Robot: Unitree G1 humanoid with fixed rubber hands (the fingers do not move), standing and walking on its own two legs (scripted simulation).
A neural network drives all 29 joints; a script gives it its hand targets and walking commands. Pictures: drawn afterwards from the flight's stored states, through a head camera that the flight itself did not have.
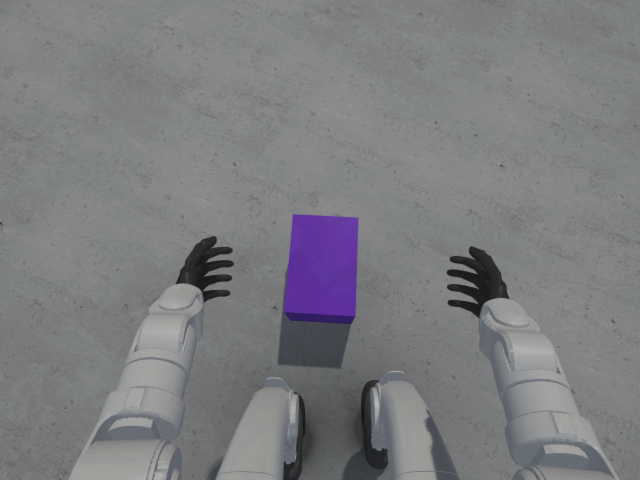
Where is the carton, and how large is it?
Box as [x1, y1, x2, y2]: [284, 214, 358, 323]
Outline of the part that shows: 293,214 284,310 285,313 291,320 351,323 355,315 358,218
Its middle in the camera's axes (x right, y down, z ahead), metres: +0.01 +0.08 +1.05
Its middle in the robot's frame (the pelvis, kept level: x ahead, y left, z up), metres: +0.50 +0.02 -0.61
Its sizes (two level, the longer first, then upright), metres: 0.256 0.172 0.161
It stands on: the floor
